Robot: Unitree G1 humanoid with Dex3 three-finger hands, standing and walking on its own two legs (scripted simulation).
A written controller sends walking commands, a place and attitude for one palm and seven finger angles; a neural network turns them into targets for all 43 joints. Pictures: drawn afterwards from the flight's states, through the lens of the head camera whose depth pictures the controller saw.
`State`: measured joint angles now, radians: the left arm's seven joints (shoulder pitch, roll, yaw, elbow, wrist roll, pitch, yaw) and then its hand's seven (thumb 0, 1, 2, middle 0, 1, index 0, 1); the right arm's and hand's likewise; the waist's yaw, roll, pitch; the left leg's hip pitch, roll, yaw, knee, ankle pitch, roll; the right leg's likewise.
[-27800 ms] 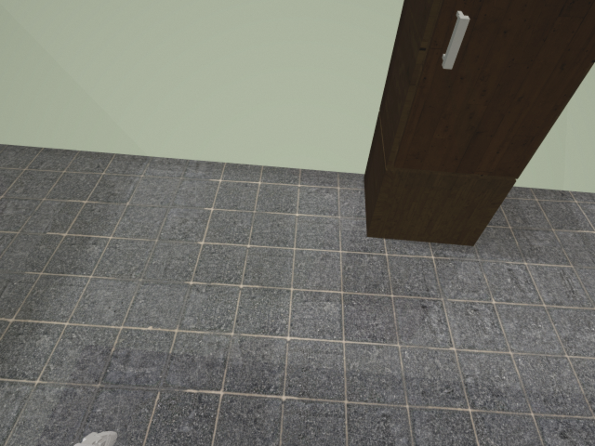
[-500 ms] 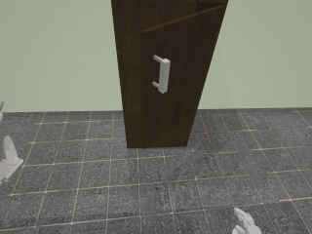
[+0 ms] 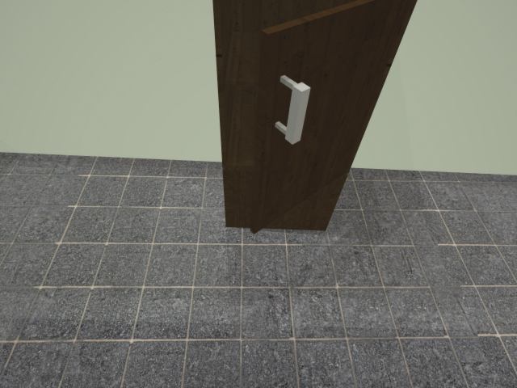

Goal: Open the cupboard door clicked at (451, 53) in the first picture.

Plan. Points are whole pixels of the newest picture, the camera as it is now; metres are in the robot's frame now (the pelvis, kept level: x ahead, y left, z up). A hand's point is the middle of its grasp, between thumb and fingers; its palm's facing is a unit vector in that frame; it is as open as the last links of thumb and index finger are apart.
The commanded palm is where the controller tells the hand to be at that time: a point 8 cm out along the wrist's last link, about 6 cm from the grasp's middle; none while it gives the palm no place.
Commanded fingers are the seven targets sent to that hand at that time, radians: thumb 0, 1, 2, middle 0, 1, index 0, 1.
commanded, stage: let the arm hang, fingers relaxed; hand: left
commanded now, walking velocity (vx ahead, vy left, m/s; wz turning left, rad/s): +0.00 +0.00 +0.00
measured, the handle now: (289, 109) +0.59 -0.03 +0.11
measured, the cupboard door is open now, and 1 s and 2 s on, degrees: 40 40 40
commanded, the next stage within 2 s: look to check the result in 0.80 s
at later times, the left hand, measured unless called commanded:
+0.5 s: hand out of the picture -0.03 +0.18 -0.16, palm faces +0.02 -0.98 -0.18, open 7.4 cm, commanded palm none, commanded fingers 0.00 0.90 0.90 -0.20 -0.30 -0.20 -0.30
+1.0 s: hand out of the picture -0.03 +0.19 -0.17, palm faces +0.02 -0.99 -0.17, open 7.4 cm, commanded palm none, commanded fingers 0.00 0.90 0.90 -0.20 -0.30 -0.20 -0.30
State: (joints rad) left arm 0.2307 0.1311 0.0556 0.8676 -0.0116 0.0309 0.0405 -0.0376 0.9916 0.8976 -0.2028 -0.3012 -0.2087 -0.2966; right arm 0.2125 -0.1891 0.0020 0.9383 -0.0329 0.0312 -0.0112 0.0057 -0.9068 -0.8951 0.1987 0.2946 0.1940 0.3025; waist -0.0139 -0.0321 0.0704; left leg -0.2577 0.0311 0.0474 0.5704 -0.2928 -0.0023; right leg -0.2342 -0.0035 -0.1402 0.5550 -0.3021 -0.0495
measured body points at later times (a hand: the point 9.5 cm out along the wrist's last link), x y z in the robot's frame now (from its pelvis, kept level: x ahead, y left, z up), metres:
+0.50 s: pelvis +0.00 +0.03 +0.01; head +0.00 +0.02 +0.46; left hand -0.03 +0.24 -0.15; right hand -0.03 -0.17 -0.16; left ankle +0.01 +0.12 -0.73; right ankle +0.00 -0.08 -0.73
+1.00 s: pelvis +0.00 +0.04 +0.01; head +0.00 +0.04 +0.46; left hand -0.03 +0.25 -0.15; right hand -0.05 -0.16 -0.16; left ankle +0.01 +0.12 -0.73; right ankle +0.00 -0.08 -0.73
